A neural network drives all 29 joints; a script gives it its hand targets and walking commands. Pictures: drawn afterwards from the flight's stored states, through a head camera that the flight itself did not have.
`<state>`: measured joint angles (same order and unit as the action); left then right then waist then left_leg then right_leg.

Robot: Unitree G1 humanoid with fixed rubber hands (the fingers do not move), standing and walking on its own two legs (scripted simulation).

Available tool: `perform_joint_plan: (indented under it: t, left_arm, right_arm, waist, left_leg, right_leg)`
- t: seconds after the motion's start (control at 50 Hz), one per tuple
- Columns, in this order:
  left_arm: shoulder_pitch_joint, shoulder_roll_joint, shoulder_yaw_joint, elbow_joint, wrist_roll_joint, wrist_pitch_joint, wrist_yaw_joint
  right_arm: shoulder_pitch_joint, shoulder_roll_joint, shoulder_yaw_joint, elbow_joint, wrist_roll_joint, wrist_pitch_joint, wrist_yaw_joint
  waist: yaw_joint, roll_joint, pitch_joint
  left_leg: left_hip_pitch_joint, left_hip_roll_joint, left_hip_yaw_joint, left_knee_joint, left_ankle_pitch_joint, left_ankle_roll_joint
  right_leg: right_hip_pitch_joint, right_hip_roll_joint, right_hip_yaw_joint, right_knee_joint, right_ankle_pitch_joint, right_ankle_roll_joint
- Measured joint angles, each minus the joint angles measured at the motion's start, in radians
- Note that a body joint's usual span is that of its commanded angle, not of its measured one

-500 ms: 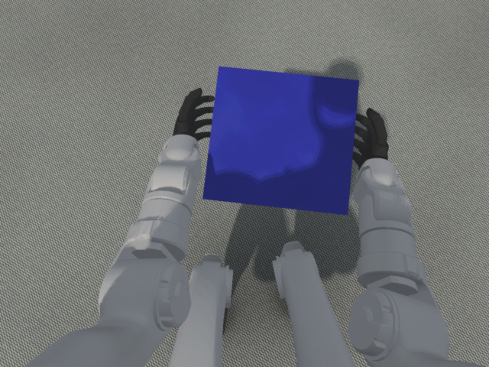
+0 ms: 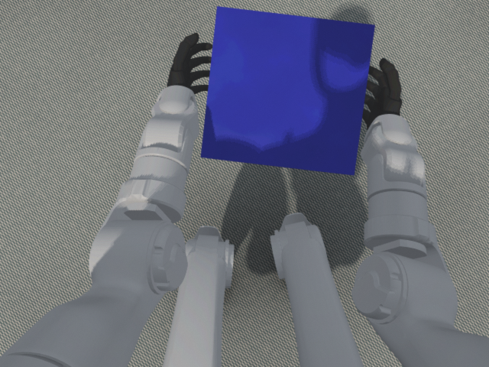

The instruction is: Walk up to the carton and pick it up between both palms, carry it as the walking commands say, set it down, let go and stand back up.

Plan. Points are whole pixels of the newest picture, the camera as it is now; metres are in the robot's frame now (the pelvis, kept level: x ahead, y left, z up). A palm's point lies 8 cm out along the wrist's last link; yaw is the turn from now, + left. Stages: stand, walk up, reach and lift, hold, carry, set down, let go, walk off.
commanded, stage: set down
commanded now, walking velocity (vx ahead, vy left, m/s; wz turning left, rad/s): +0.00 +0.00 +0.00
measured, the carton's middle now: (277, 109) +0.50 -0.08 -0.18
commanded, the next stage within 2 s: none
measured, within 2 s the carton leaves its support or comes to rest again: rests again in 1.66 s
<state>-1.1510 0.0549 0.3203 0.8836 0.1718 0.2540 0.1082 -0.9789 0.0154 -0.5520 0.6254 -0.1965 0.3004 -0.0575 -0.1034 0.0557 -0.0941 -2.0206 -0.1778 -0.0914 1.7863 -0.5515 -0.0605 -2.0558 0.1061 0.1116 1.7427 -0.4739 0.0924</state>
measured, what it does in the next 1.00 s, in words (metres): lowers itself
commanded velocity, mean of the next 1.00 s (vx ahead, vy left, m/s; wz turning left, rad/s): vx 0.00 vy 0.00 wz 0.00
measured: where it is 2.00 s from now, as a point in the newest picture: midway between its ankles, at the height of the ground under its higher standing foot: (254, 286)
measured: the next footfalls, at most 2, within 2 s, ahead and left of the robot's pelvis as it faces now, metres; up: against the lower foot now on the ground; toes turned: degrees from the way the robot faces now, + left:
none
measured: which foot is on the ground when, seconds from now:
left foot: down 0.00-1.00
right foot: down 0.00-1.00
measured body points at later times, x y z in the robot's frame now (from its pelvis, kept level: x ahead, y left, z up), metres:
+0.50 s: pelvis -0.01 +0.00 -0.06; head +0.33 -0.03 +0.24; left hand +0.55 +0.06 -0.19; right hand +0.48 -0.24 -0.20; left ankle +0.09 +0.12 -0.46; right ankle +0.11 -0.14 -0.46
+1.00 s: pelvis +0.00 +0.00 -0.09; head +0.36 -0.02 +0.18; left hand +0.57 +0.06 -0.26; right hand +0.50 -0.24 -0.25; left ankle +0.09 +0.12 -0.46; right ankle +0.11 -0.14 -0.46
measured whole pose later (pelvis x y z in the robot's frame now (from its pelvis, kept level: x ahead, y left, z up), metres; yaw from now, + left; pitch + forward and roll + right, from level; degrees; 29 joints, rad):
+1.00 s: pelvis +0.00 +0.00 -0.09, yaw +1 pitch +43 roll -1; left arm -1.42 0.19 0.15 1.02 0.02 0.22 0.17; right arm -1.23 -0.12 -0.48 0.78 -0.08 0.25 -0.09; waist -0.13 0.04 0.18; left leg -2.24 -0.21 -0.08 2.11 -0.62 -0.08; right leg -2.27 0.09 0.07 2.06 -0.55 0.09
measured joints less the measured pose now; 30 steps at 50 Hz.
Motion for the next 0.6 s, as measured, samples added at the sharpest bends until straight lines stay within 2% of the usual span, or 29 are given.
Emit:
perform_joint_plan:
  t: [0.6]
  left_arm:
    - [-0.199, 0.09, -0.072, 0.073, -0.082, -0.012, 0.031]
  right_arm:
    - [-0.185, -0.092, 0.039, 0.07, 0.069, -0.014, -0.027]
  waist:
    - [-0.013, -0.004, 0.169]
  left_leg:
    - [-0.195, -0.021, 0.011, 0.213, -0.032, -0.025]
  right_leg:
    - [-0.2, 0.015, -0.01, 0.215, -0.025, 0.008]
